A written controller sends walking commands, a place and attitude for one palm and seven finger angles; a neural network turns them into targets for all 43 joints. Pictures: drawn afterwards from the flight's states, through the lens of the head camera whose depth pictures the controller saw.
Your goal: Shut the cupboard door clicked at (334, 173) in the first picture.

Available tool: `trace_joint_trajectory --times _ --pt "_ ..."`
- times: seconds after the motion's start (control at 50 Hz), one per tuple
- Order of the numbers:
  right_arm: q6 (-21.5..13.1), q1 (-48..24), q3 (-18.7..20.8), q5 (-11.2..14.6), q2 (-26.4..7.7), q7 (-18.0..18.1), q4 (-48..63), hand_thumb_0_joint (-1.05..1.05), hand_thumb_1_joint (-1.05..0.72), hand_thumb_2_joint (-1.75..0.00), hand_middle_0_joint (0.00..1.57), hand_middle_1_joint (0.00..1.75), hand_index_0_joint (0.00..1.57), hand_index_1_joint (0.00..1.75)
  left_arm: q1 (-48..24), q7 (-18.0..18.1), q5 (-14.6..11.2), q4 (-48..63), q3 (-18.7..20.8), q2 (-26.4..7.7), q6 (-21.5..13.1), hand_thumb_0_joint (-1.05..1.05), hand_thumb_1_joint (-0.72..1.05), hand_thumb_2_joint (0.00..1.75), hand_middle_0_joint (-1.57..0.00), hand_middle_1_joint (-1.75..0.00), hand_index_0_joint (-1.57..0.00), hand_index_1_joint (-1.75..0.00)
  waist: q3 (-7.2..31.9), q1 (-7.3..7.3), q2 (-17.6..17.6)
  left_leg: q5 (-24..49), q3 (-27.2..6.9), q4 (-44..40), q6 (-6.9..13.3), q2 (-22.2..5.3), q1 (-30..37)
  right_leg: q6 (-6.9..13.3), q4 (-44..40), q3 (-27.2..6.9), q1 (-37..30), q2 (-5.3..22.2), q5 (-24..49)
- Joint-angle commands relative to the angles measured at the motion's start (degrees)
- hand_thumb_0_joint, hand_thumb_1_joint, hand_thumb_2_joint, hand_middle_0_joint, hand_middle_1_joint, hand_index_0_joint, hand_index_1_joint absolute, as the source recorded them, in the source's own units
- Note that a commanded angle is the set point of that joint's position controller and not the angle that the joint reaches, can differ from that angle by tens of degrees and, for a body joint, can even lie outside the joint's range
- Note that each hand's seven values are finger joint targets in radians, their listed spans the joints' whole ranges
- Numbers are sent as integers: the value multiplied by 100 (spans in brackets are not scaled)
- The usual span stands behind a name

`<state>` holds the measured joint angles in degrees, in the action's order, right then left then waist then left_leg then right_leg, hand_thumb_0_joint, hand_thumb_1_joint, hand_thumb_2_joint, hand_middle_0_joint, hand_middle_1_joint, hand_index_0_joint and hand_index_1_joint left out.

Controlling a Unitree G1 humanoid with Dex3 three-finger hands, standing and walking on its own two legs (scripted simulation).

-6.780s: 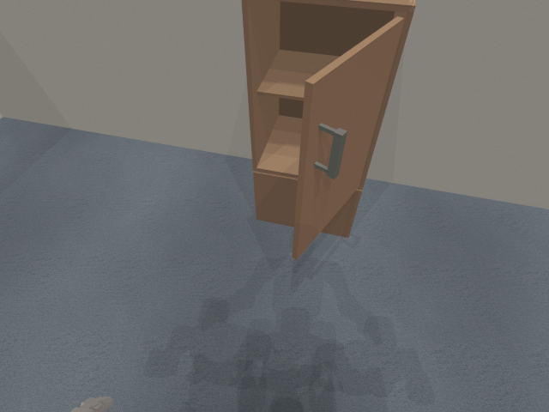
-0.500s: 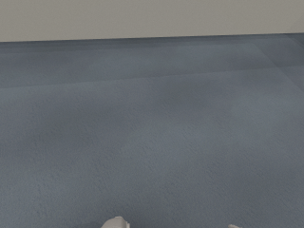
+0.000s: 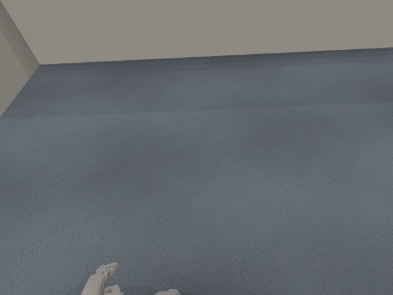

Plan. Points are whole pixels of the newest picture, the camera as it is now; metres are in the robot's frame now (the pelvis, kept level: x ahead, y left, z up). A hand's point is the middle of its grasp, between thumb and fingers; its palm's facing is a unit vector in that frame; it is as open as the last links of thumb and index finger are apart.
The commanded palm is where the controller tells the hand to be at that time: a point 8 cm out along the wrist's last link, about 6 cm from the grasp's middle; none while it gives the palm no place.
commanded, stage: walk to a spot facing it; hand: left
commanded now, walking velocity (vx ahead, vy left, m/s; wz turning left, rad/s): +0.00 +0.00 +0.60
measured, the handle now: out of the picture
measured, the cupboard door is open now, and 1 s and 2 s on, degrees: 66 66 66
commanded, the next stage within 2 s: none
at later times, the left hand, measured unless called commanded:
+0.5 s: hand out of the picture -0.08 +0.25 -0.18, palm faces +0.37 -0.89 -0.29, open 7.4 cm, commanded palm none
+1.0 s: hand out of the picture -0.04 +0.20 -0.13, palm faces +0.56 -0.78 -0.29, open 7.4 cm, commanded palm none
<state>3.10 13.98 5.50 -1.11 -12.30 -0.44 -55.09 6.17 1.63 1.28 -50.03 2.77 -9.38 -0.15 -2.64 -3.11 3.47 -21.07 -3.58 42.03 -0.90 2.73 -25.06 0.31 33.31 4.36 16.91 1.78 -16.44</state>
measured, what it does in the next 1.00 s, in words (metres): steps on the spot, turning left: left foot, then right foot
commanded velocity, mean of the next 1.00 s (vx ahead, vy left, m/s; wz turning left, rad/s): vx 0.00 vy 0.00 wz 0.60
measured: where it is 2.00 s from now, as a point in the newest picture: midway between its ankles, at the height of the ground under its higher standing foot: outside the picture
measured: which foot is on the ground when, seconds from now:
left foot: up 0.00-0.40, down 0.42-0.88, up 0.90-1.00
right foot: down 0.00-0.42, up 0.44-0.86, down 0.88-1.00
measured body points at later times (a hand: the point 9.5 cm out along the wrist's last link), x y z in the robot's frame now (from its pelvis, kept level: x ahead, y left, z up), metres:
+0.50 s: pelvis -0.02 +0.03 +0.00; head +0.01 +0.06 +0.44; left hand -0.10 +0.30 -0.16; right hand +0.20 -0.18 -0.12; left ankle -0.04 +0.13 -0.73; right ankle +0.01 -0.12 -0.68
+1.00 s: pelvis -0.03 -0.02 +0.01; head +0.01 -0.04 +0.45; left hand -0.07 +0.24 -0.11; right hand +0.16 -0.21 -0.15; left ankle -0.09 +0.09 -0.65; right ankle +0.04 -0.11 -0.73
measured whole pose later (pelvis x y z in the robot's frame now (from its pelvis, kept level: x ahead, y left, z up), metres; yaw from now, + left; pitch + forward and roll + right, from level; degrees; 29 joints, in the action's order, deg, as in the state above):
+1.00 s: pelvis -0.03 -0.02 +0.01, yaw +37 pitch -1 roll +1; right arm 5.3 13.2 5.9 -1.4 -15.0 -1.5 -53.7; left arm 9.9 1.5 1.2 -48.5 1.6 -9.7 1.0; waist -3.8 -2.6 3.3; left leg -22.7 -2.7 63.0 -2.9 2.4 -29.9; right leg 0.5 31.5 5.9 13.3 3.7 -16.8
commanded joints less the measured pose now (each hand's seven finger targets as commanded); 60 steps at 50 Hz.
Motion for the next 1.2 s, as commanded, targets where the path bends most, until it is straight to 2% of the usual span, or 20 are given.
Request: trace_joint_trajectory --times 0.0,0.02,0.06,0.26,0.34,0.36,0.38,0.4,0.42,0.48,0.52,0.64,0.72,0.8,0.82,0.84,0.86,0.9,0.96,1.18 --pt "-21 -72 165 -34 -539 -42 573 0 -90 -90 20 30 20 30 88 95 -20 451 268 -1107 -52 0 90 90 -20 -30 -20 -30 110 115 -1049 -440 63 2753 -204 -434 -968 694 -1753 -1375 -386 2100 1263" --pt "-3 -42 130 -49 -463 -79 517 0 -90 -90 20 30 20 30 25 76 -8 459 215 -967 -80 0 90 90 -20 -30 -20 -30 25 72 -1000 -132 186 2861 -266 -475 -954 574 -1594 -828 -431 1803 1668" --pt "18 -85 102 -34 -458 -102 530 0 -90 -90 20 30 20 30 276 64 -3 385 189 -955 -111 0 90 90 -20 -30 -20 -30 156 175 -1270 6 324 2792 -356 -485 -948 540 -1451 -451 -754 1691 2254" --pt "-11 -1031 -69 34 -476 -129 816 0 -90 -90 20 30 20 30 1043 20 56 63 296 -1437 -3 0 90 90 -20 -30 -20 -30 414 607 -1618 -450 924 559 -330 -460 -186 639 -1022 96 -1436 1976 3045" --pt "-112 -649 -75 36 -626 -100 802 0 -90 -90 20 30 20 30 945 -11 20 11 374 -1569 58 0 90 90 -20 -30 -20 -30 754 416 -1624 319 1144 -1093 -165 -375 879 319 -268 505 -1307 1951 2930" --pt "-156 -329 -18 16 -850 -101 718 0 -90 -90 20 30 20 30 911 -31 -31 23 378 -1522 78 0 90 90 -20 -30 -20 -30 949 213 -1185 1112 1009 -1865 -76 -464 1707 73 413 680 -846 1841 2548" --pt "-222 27 144 -32 -1513 -68 689 0 -90 -90 20 30 20 30 929 -71 -68 201 362 -1243 94 0 90 90 -20 -30 -20 -30 1207 -16 361 2564 -535 -2141 451 -1660 2896 -335 1687 871 605 1254 653" --pt "-188 348 242 28 -1988 -45 630 0 -90 -90 20 30 20 30 530 -89 -37 487 199 -951 109 0 90 90 -20 -30 -20 -30 1095 -203 1434 4819 -1624 -2053 1101 -2756 3120 -602 2716 543 1783 721 -2189" --pt "-192 482 207 38 -1812 25 469 0 -90 -90 20 30 20 30 295 -17 7 477 212 -1058 212 0 90 90 -20 -30 -20 -30 1087 -259 1017 4580 -1546 -1998 1217 -2682 2809 -570 3171 -81 1843 716 -2054" --pt "-202 -539 67 -4 -1370 94 734 0 -90 -90 20 30 20 30 402 -80 -36 223 282 -1066 208 0 90 90 -20 -30 -20 -30 383 182 722 3345 -815 -2148 995 -1815 1727 -586 3434 -308 1638 652 -893" --pt "-230 -754 45 8 -1283 73 822 0 -90 -90 20 30 20 30 653 -113 -19 109 286 -1085 218 0 90 90 -20 -30 -20 -30 408 300 589 2801 -609 -2275 874 -1537 1503 -608 3269 -276 1366 565 -550" --pt "-195 -423 109 -9 -1263 54 773 0 -90 -90 20 30 20 30 341 -66 -28 330 276 -1037 217 0 90 90 -20 -30 -20 -30 387 135 524 1863 -1307 -2429 1044 -1540 1523 -624 2448 -410 1290 361 -648" --pt "-167 -295 161 -39 -1264 53 767 0 -90 -90 20 30 20 30 188 -43 -56 502 239 -918 166 0 90 90 -20 -30 -20 -30 577 83 591 2263 -1744 -2185 1130 -1506 1611 -557 1616 -439 966 145 -892" --pt "-129 -489 206 -17 -1224 39 841 0 -90 -90 20 30 20 30 696 -9 -107 461 233 -931 67 0 90 90 -20 -30 -20 -30 786 339 486 2730 -1883 -1653 897 -1180 1037 -450 -134 -303 -370 -125 -228" --pt "-124 -540 189 20 -1118 27 877 0 -90 -90 20 30 20 30 968 14 -101 402 270 -1036 23 0 90 90 -20 -30 -20 -30 877 505 251 2142 -1754 -1327 649 -939 481 -408 -1056 -401 -1148 64 324" --pt "-125 -404 143 79 -707 -14 947 0 -90 -90 20 30 20 30 1136 55 -7 415 365 -1507 -39 0 90 90 -20 -30 -20 -30 915 565 -1014 545 -981 -267 169 -270 -658 -24 -1879 -1625 -2031 1345 79" --pt "-135 -401 114 28 -571 -18 1090 0 -90 -90 20 30 20 30 951 54 30 506 376 -1872 -20 0 90 90 -20 -30 -20 -30 680 540 -2016 -1182 -54 1081 -188 295 -1227 625 -1980 -2679 -1612 2642 652" --pt "7 -362 207 -31 -815 -42 906 0 -90 -90 20 30 20 30 370 87 -30 636 335 -1532 14 0 90 90 -20 -30 -20 -30 291 284 -1590 -812 -261 2464 -125 -158 -851 717 -2046 -2177 -384 2332 -20" --pt "61 -170 138 -45 -689 -143 618 0 -90 -90 20 30 20 30 59 50 -17 641 187 -1117 -41 0 90 90 -20 -30 -20 -30 -100 117 -1294 71 112 2979 -287 -350 -866 493 -1688 -753 -323 1600 873" --pt "-36 -764 -43 57 -533 -141 719 0 -90 -90 20 30 20 30 890 30 57 214 341 -1592 37 0 90 90 -20 -30 -20 -30 473 589 -1690 -595 874 324 -303 -423 20 681 -1012 -73 -1335 2025 2378"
